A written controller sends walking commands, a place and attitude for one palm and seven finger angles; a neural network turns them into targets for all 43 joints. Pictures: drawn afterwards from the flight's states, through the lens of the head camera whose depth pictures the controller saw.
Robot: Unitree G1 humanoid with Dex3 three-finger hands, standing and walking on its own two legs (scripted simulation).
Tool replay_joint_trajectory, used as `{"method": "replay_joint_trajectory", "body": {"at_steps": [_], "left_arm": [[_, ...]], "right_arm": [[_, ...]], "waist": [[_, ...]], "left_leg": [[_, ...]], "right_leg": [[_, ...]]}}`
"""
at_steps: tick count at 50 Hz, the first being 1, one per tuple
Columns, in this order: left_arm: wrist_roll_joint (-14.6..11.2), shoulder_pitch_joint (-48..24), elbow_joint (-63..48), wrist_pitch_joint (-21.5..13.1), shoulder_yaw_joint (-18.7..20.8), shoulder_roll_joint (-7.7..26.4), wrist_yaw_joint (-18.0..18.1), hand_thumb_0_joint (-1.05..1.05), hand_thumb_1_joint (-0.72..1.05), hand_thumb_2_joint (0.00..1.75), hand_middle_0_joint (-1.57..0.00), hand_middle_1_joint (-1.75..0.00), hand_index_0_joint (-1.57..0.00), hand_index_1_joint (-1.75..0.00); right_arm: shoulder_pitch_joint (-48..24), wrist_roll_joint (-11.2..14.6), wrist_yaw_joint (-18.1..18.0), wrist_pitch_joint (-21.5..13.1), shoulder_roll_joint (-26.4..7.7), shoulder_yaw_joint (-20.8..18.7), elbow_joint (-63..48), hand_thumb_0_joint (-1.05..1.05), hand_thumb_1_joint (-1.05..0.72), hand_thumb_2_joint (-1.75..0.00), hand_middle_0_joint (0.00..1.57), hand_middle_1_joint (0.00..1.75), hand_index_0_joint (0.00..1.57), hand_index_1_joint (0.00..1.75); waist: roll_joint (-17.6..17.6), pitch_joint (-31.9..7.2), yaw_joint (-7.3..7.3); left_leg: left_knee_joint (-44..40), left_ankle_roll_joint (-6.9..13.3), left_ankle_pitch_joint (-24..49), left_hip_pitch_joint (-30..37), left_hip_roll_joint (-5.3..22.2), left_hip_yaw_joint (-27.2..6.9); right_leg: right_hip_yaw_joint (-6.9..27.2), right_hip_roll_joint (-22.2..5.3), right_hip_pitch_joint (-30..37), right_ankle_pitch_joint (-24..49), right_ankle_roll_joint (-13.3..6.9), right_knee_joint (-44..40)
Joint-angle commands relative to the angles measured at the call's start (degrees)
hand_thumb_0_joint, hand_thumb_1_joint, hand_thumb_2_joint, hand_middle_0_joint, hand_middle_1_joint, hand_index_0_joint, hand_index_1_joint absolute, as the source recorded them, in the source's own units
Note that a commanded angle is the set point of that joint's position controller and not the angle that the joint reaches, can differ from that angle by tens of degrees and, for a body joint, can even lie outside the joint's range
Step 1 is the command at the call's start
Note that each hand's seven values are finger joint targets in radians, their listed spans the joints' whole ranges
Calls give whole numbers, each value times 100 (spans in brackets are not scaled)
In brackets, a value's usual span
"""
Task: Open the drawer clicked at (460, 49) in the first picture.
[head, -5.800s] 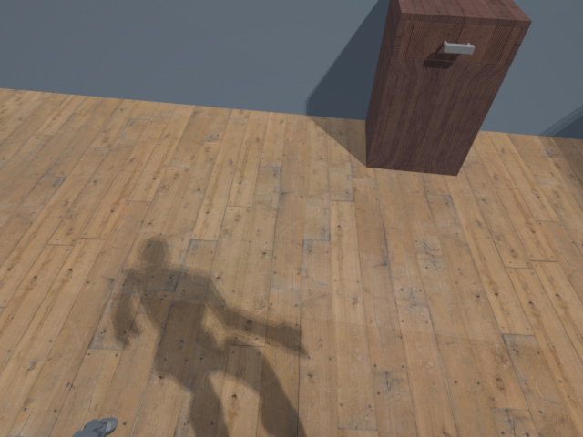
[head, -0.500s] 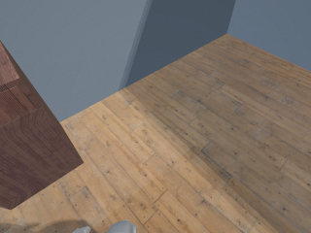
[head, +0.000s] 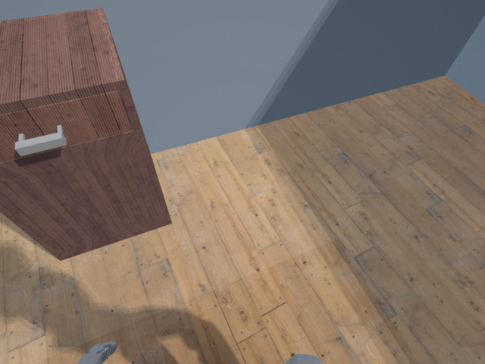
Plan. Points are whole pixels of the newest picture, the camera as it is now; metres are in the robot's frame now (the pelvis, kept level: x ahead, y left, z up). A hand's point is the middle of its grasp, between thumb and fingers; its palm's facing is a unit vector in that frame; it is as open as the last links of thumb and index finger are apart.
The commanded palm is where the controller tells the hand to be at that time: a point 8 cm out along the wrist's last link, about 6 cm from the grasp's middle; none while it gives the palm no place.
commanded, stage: turn to face it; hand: left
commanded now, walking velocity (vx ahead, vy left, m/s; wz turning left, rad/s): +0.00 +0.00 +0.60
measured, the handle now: (41, 138) +0.63 +0.55 -0.09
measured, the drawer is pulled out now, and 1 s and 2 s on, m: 0.00 0.00 0.00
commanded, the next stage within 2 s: take the last steps up to it in 0.46 s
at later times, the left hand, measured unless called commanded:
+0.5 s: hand out of the picture -0.03 +0.16 -0.16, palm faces +0.31 -0.92 -0.26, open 7.4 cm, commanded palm none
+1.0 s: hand out of the picture -0.01 +0.22 -0.16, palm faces +0.37 -0.91 -0.21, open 7.4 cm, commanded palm none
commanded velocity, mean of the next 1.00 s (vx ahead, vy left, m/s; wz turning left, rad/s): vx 0.14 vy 0.01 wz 0.25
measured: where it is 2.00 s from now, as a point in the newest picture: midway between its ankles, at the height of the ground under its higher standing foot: (213, 350)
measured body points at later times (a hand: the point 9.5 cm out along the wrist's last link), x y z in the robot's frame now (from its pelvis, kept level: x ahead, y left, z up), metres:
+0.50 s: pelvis -0.02 -0.04 +0.00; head +0.02 -0.04 +0.45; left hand -0.05 +0.21 -0.14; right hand +0.12 -0.28 -0.15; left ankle -0.08 +0.10 -0.69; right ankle -0.01 -0.16 -0.74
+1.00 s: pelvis +0.00 +0.02 +0.01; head +0.00 +0.02 +0.46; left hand -0.03 +0.27 -0.14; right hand +0.06 -0.21 -0.14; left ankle -0.08 +0.08 -0.74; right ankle +0.10 -0.10 -0.69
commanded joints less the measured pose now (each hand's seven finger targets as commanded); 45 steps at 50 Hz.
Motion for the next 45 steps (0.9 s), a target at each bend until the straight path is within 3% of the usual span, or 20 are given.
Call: {"method": "replay_joint_trajectory", "body": {"at_steps": [1, 5, 6, 7, 8, 9, 10, 12, 13, 20, 25, 27, 28, 29, 30, 31, 32, 34, 37, 45], "left_arm": [[-28, -26, -552, -149, 36, 329, 40, 0, 90, 90, -20, -30, -20, -30], [-60, 651, -433, -238, 63, 440, 76, 0, 90, 90, -20, -30, -20, -30], [-15, 898, -404, -282, 132, 704, 110, 0, 90, 90, -20, -30, -20, -30], [98, 849, -471, -320, 229, 1300, 145, 0, 90, 90, -20, -30, -20, -30], [54, 539, -606, -272, 164, 1314, 159, 0, 90, 90, -20, -30, -20, -30], [53, 89, -685, -293, 109, 976, 164, 0, 90, 90, -20, -30, -20, -30], [35, -146, -721, -305, 101, 846, 173, 0, 90, 90, -20, -30, -20, -30], [23, -244, -681, -359, -24, 575, 119, 0, 90, 90, -20, -30, -20, -30], [25, -52, -621, -378, -41, 542, 110, 0, 90, 90, -20, -30, -20, -30], [98, 909, -181, -369, 24, 777, 113, 0, 90, 90, -20, -30, -20, -30], [127, 957, 14, -327, 91, 983, 101, 0, 90, 90, -20, -30, -20, -30], [59, 796, 49, -302, 89, 969, 92, 0, 90, 90, -20, -30, -20, -30], [-10, 782, 20, -282, 54, 809, 82, 0, 90, 90, -20, -30, -20, -30], [-54, 876, -107, -261, -25, 425, 47, 0, 90, 90, -20, -30, -20, -30], [-8, 534, -212, -221, -147, 253, 56, 0, 90, 90, -20, -30, -20, -30], [38, 423, -166, -181, -101, 346, 51, 0, 90, 90, -20, -30, -20, -30], [64, 230, -70, -163, -73, 360, 27, 0, 90, 90, -20, -30, -20, -30], [86, 249, 100, -195, -39, 394, -96, 0, 90, 90, -20, -30, -20, -30], [101, 545, 351, -265, -86, 291, -172, 0, 90, 90, -20, -30, -20, -30], [96, 18, 258, -328, -157, 142, -165, 0, 90, 90, -20, -30, -20, -30]], "right_arm": [[212, -7, -79, -83, -1333, -445, -351, 0, -90, -90, 20, 30, 20, 30], [-111, 46, -46, -30, -1224, -477, -453, 0, -90, -90, 20, 30, 20, 30], [-89, 87, -18, -17, -946, -452, -503, 0, -90, -90, 20, 30, 20, 30], [-28, 117, -10, -13, -519, -382, -624, 0, -90, -90, 20, 30, 20, 30], [-180, 32, -15, -3, -853, -447, -641, 0, -90, -90, 20, 30, 20, 30], [-61, 3, 20, 48, -869, -466, -547, 0, -90, -90, 20, 30, 20, 30], [71, 2, 35, 105, -786, -472, -435, 0, -90, -90, 20, 30, 20, 30], [237, -3, 81, 130, -744, -430, -215, 0, -90, -90, 20, 30, 20, 30], [245, 7, 85, 123, -694, -401, -201, 0, -90, -90, 20, 30, 20, 30], [-468, 58, 46, 107, -574, -255, -284, 0, -90, -90, 20, 30, 20, 30], [-420, 116, 3, 0, -504, -145, -225, 0, -90, -90, 20, 30, 20, 30], [-32, 103, -20, -65, -604, -142, -86, 0, -90, -90, 20, 30, 20, 30], [234, 75, -34, -138, -886, -202, -3, 0, -90, -90, 20, 30, 20, 30], [439, 21, -60, -193, -1448, -316, 10, 0, -90, -90, 20, 30, 20, 30], [707, 55, -89, -130, -1692, -342, 84, 0, -90, -90, 20, 30, 20, 30], [652, 5, -111, -122, -1516, -302, 158, 0, -90, -90, 20, 30, 20, 30], [501, 1, -162, -170, -1308, -249, 159, 0, -90, -90, 20, 30, 20, 30], [203, 8, -188, -220, -1023, -144, 91, 0, -90, -90, 20, 30, 20, 30], [432, 47, -194, -367, -888, -108, 197, 0, -90, -90, 20, 30, 20, 30], [1211, 41, -217, -501, -689, -125, 588, 0, -90, -90, 20, 30, 20, 30]], "waist": [[852, -864, -94], [874, -1042, 228], [139, -1126, 348], [-1783, -835, 376], [-1500, -641, 335], [-999, -441, 87], [-1182, -366, -55], [-942, -92, -155], [-943, -177, -96], [-1141, -340, 376], [-1398, -628, 395], [-1239, -820, 148], [-542, -1077, -7], [1208, -1283, -104], [1568, -1203, -246], [1266, -993, -238], [1479, -612, -240], [1253, -66, -51], [806, -143, 40], [556, 137, -83]], "left_leg": [[-737, 773, 846, 871, 1452, -2061], [-220, 367, 812, 68, 972, -1973], [411, 21, -114, -729, 573, -1623], [1936, -530, -1866, -1955, -329, -347], [3103, -499, -2342, -1713, -101, -378], [3729, -471, -1883, -1580, 54, -526], [4025, -507, -1737, -1544, 99, -430], [4415, -628, -1153, -1557, 257, -173], [4374, -664, -1079, -1569, 230, -98], [2882, -754, -1625, -1182, 354, 294], [1225, -594, -1646, -235, 231, 621], [-29, -509, -548, 652, 196, 661], [-605, -382, 533, 1618, 584, 384], [-610, 188, 2181, 2591, 1926, -1276], [-629, 697, 2991, 2325, 2485, -1629], [-813, 883, 1771, 2023, 2452, -1391], [-1117, 802, 842, 1611, 2148, -1404], [-1329, 640, -52, 1234, 1751, -1178], [-1460, 578, 123, 1515, 1496, -851], [-1729, 900, 17, 1774, 1696, -1113]], "right_leg": [[30, 211, 134, -283, -71, -950], [-111, 390, 1666, 728, -204, -2924], [421, -237, 2495, 725, -409, -3794], [2169, -1949, 2750, 428, -1044, -4388], [2134, -2403, 1647, 755, -1354, -4366], [1525, -1991, 1221, 741, -1350, -4340], [1315, -1726, 1112, 1007, -1189, -4238], [359, -1242, 1212, 2010, -1069, -3867], [157, -1145, 1430, 2415, -1047, -3745], [-51, -1432, 2219, 3677, -1277, -3433], [-169, -1458, 2325, 4387, -1233, -2935], [-463, -1236, 2016, 4003, -892, -2460], [-691, -1018, 1435, 3307, -616, -1819], [-945, -338, -37, 511, -225, -823], [-569, -154, -349, -1415, -173, -111], [-378, -188, -427, -1367, -250, 394], [-229, -212, -631, -990, -254, 613], [-166, -208, -759, -210, -302, 887], [-275, -165, -808, 376, -232, 837], [-228, -231, -981, 529, -185, -275]]}}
